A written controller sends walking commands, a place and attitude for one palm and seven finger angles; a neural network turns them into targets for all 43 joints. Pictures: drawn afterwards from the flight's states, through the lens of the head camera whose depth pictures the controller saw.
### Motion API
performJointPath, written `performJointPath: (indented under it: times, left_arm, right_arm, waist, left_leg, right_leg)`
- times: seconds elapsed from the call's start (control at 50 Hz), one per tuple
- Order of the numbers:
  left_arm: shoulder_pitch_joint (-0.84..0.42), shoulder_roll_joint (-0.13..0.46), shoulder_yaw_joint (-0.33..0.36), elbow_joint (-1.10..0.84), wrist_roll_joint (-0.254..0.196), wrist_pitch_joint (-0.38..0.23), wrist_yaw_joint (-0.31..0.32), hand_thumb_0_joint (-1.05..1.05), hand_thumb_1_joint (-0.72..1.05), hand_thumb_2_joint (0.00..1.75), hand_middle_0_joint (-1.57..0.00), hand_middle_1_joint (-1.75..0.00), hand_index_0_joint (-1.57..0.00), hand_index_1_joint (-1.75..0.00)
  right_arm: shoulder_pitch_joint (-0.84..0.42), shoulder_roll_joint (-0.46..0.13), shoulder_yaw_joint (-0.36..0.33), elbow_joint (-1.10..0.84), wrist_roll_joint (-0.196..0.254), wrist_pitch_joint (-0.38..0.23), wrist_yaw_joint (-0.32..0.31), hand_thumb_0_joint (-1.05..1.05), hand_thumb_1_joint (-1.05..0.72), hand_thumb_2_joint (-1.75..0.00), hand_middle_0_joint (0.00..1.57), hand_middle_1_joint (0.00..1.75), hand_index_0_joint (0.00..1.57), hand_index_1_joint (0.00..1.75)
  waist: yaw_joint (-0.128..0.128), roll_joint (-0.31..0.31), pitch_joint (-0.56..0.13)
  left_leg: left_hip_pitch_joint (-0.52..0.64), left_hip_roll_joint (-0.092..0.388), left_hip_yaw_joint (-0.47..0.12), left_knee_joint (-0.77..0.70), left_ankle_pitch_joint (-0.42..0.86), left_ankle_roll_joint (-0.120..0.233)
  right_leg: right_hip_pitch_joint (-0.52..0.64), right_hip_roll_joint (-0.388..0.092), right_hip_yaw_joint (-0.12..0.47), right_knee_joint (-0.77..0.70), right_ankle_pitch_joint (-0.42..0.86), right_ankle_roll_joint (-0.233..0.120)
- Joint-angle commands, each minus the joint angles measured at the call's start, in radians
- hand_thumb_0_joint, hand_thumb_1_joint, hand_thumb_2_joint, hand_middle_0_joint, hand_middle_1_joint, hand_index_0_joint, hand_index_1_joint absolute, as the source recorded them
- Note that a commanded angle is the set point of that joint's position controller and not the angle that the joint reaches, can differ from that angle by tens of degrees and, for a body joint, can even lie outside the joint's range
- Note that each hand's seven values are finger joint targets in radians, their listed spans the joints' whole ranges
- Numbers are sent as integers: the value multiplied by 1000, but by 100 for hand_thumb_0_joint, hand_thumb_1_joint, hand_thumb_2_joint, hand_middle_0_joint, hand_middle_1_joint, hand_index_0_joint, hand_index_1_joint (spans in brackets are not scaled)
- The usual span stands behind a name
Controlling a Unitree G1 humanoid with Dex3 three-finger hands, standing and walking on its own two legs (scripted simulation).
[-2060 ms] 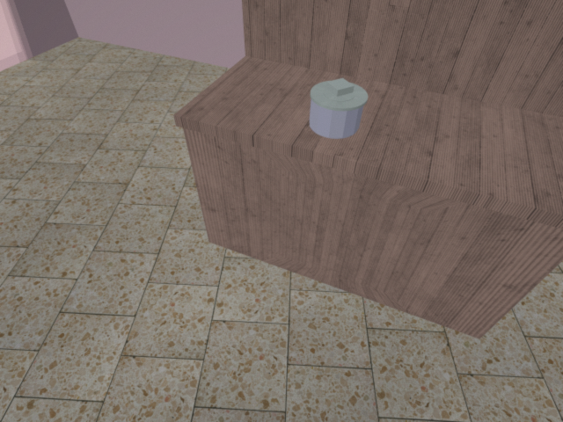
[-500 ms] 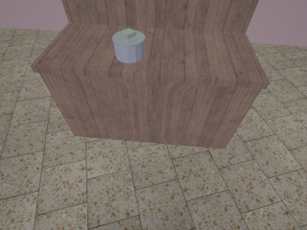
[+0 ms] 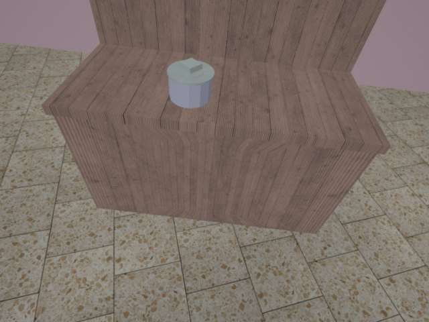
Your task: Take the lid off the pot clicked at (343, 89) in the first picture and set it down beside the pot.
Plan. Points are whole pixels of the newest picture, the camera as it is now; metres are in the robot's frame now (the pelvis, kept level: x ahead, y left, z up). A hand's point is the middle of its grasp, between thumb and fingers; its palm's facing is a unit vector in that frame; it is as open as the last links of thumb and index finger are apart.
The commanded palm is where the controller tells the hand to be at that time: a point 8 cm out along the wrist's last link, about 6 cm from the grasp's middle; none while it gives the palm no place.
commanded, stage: take the last steps up to it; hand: left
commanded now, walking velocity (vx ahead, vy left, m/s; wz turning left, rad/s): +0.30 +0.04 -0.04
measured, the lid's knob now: (191, 65) +0.88 +0.14 +0.04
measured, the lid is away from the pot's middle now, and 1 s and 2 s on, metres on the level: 0.00 0.00 0.00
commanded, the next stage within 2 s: come to a stop and stand still in 0.84 s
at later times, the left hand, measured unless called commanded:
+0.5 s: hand (155, 263) +0.28 +0.15 -0.15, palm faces -0.01 -0.98 -0.19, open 7.4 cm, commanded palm none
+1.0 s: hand (130, 258) +0.29 +0.22 -0.18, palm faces +0.09 -0.98 -0.17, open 7.4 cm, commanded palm none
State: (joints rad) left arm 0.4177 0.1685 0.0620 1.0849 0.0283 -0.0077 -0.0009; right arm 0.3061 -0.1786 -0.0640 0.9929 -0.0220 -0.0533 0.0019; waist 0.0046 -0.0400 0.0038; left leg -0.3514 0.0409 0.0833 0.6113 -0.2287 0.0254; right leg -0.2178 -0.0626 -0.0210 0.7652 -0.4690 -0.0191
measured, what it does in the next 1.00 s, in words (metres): walks ahead: right foot, then left foot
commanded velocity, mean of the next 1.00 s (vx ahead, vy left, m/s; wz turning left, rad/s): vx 0.21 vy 0.01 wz -0.01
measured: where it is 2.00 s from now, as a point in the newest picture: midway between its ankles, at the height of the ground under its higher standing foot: (196, 320)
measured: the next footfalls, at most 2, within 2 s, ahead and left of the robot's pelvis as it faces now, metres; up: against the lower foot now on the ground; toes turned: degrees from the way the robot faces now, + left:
right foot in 0.44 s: +0.26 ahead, -0.12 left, +0.00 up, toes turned -8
left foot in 0.88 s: +0.42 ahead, +0.13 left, +0.00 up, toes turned +6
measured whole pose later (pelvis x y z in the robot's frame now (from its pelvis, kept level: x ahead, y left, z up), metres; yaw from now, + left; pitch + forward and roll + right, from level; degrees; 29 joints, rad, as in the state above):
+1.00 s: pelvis +0.33 +0.04 +0.01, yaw +0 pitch -1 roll +0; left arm 0.35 0.18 0.05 1.10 0.02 -0.02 0.02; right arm 0.17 -0.14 -0.02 0.97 -0.02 -0.06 -0.01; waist 0.04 -0.05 0.06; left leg -0.32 0.01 0.12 0.56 -0.23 0.06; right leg -0.36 -0.06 -0.04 1.09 -0.48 -0.02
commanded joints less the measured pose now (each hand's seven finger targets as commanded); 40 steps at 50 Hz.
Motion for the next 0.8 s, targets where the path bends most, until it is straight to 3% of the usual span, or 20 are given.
performJointPath:
  times: [0.0,0.02,0.04,0.08,0.14,0.22,0.3,0.34,0.38,0.4,0.42,0.44,0.46,0.48,0.5,0.54,0.58,0.6,0.72,0.78]
  left_arm:
    - [-107,53,21,-134,5,-35,-13,0,90,90,-20,-30,-20,-30]
    - [-84,55,21,-113,5,-32,-18,0,90,90,-20,-30,-20,-30]
    - [-53,46,18,-99,6,-27,-20,0,90,90,-20,-30,-20,-30]
    - [-41,37,16,-95,5,-22,-21,0,90,90,-20,-30,-20,-30]
    - [-87,44,18,-119,2,-15,-22,0,90,90,-20,-30,-20,-30]
    - [-208,44,18,-173,-2,-17,-23,0,90,90,-20,-30,-20,-30]
    - [-275,21,15,-202,-3,-27,-22,0,90,90,-20,-30,-20,-30]
    - [-259,24,19,-202,-2,-33,-22,0,90,90,-20,-30,-20,-30]
    - [-160,39,28,-166,1,-42,-19,0,90,90,-20,-30,-20,-30]
    - [-26,84,39,-124,5,-53,-12,0,90,90,-20,-30,-20,-30]
    - [112,187,64,-89,9,-68,2,0,90,90,-20,-30,-20,-30]
    - [184,242,72,-71,-9,-65,9,0,90,90,-20,-30,-20,-30]
    - [127,207,68,-80,-15,-62,15,0,90,90,-20,-30,-20,-30]
    - [50,161,57,-91,-14,-66,16,0,90,90,-20,-30,-20,-30]
    - [-7,119,43,-102,-14,-68,18,0,90,90,-20,-30,-20,-30]
    - [-66,64,24,-116,-9,-74,21,0,90,90,-20,-30,-20,-30]
    - [-62,47,25,-114,-3,-81,22,0,90,90,-20,-30,-20,-30]
    - [-62,60,23,-112,-3,-81,22,0,90,90,-20,-30,-20,-30]
    - [-20,137,22,-73,-3,-80,14,0,90,90,-20,-30,-20,-30]
    - [-28,150,26,-61,-2,-68,17,0,90,90,-20,-30,-20,-30]
  right_arm:
    - [154,-143,-18,-2,-8,0,-22,0,-90,-90,20,30,20,30]
    - [101,-108,-3,-11,-4,-11,-26,0,-90,-90,20,30,20,30]
    - [75,-94,4,-13,-2,-21,-28,0,-90,-90,20,30,20,30]
    - [92,-75,9,8,4,-38,-31,0,-90,-90,20,30,20,30]
    - [128,-74,7,36,9,-45,-33,0,-90,-90,20,30,20,30]
    - [168,-67,5,61,5,-43,-31,0,-90,-90,20,30,20,30]
    - [184,-72,4,81,-2,-39,-29,0,-90,-90,20,30,20,30]
    - [170,-77,3,84,-4,-36,-27,0,-90,-90,20,30,20,30]
    - [161,-71,5,88,-1,-31,-29,0,-90,-90,20,30,20,30]
    - [159,-55,8,91,5,-32,-25,0,-90,-90,20,30,20,30]
    - [175,-15,13,64,15,-35,-13,0,-90,-90,20,30,20,30]
    - [129,-35,13,32,10,-35,-12,0,-90,-90,20,30,20,30]
    - [85,-59,0,31,7,-32,-13,0,-90,-90,20,30,20,30]
    - [39,-37,2,30,6,-30,-10,0,-90,-90,20,30,20,30]
    - [28,-30,4,30,4,-21,-9,0,-90,-90,20,30,20,30]
    - [50,3,6,42,-2,2,-6,0,-90,-90,20,30,20,30]
    - [61,18,6,34,-4,19,-3,0,-90,-90,20,30,20,30]
    - [41,17,7,25,-3,24,1,0,-90,-90,20,30,20,30]
    - [-99,-5,7,-42,0,13,22,0,-90,-90,20,30,20,30]
    - [-103,-28,8,-48,2,2,20,0,-90,-90,20,30,20,30]
  waist:
    - [-39,175,100]
    - [-9,126,91]
    - [12,124,91]
    - [16,118,60]
    - [7,106,43]
    - [-25,74,98]
    - [-42,91,109]
    - [-31,94,99]
    - [14,50,51]
    - [68,-20,-29]
    - [107,-235,-123]
    - [117,-255,-141]
    - [101,-120,-68]
    - [80,-114,-18]
    - [44,-49,15]
    - [-2,-19,47]
    - [-24,-36,59]
    - [-19,-59,57]
    - [19,-65,39]
    - [12,-86,54]
  left_leg:
    - [130,293,-507,-507,-511,159]
    - [88,263,-433,-504,-411,145]
    - [80,234,-346,-497,-288,133]
    - [134,198,-244,-482,-104,139]
    - [223,205,-210,-485,5,172]
    - [240,234,-207,-495,-1,203]
    - [238,236,-172,-453,57,196]
    - [199,224,-146,-404,83,182]
    - [144,164,-88,-251,128,134]
    - [66,107,-37,-54,144,94]
    - [-182,-6,50,239,-99,36]
    - [-309,-42,14,493,-358,22]
    - [-339,11,-64,605,-291,28]
    - [-345,40,-79,637,-206,26]
    - [-317,66,-89,621,-149,19]
    - [-244,86,-74,556,-77,-6]
    - [-209,89,-45,470,-37,-30]
    - [-202,90,-36,413,-26,-36]
    - [-136,48,6,125,32,-39]
    - [-33,18,20,14,16,-20]
  right_leg:
    - [-483,-23,14,479,64,-40]
    - [-442,-41,21,480,135,-29]
    - [-423,-53,22,461,192,-17]
    - [-415,-59,9,404,243,2]
    - [-447,-66,2,297,255,17]
    - [-444,-75,-11,102,237,21]
    - [-350,-51,-43,-57,227,18]
    - [-241,-26,-62,-121,237,11]
    - [-27,13,-92,-245,292,0]
    - [186,-20,-22,-273,276,-32]
    - [425,-269,333,-375,211,-133]
    - [461,-412,543,-507,254,-209]
    - [369,-393,486,-522,208,-222]
    - [255,-349,429,-538,202,-200]
    - [163,-319,332,-549,229,-180]
    - [43,-261,151,-565,389,-149]
    - [-7,-236,59,-577,467,-142]
    - [-1,-231,45,-582,474,-148]
    - [68,-223,19,-540,549,-141]
    - [71,-220,22,-485,525,-122]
